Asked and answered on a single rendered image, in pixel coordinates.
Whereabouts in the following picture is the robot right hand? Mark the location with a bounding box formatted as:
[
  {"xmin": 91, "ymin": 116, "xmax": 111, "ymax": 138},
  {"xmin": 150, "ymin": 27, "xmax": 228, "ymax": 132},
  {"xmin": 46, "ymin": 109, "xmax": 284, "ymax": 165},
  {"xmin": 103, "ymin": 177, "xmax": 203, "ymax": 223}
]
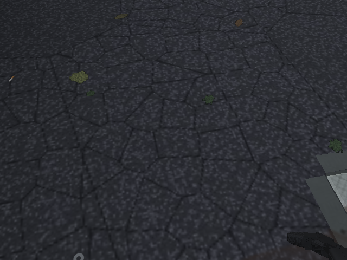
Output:
[{"xmin": 287, "ymin": 232, "xmax": 347, "ymax": 260}]

